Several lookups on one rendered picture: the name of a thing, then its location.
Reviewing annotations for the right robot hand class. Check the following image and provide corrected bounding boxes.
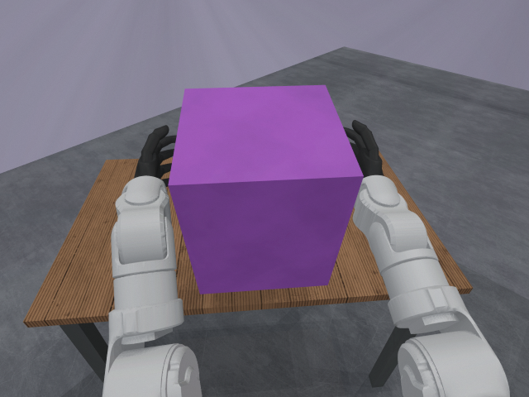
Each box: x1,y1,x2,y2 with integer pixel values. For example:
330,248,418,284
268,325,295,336
343,120,384,178

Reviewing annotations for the table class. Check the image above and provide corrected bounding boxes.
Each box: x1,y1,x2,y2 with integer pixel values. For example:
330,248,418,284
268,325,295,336
23,151,473,388

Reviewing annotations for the robot right forearm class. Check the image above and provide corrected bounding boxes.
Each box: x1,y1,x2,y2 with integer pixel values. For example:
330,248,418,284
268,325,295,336
353,175,510,396

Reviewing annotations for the robot right upper arm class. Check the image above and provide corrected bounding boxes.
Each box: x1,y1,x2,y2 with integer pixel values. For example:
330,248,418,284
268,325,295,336
398,330,510,397

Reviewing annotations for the robot left upper arm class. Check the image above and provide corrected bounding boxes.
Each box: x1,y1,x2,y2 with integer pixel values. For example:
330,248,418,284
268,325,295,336
104,343,202,397

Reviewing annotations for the left robot hand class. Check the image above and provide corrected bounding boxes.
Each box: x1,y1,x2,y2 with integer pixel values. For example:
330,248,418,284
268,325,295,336
134,125,177,187

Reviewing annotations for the robot left forearm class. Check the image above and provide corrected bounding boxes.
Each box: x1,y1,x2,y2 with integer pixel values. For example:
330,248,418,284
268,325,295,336
102,176,184,397

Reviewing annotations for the carton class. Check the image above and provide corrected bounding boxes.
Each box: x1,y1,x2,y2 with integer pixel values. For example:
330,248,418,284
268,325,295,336
168,85,364,294

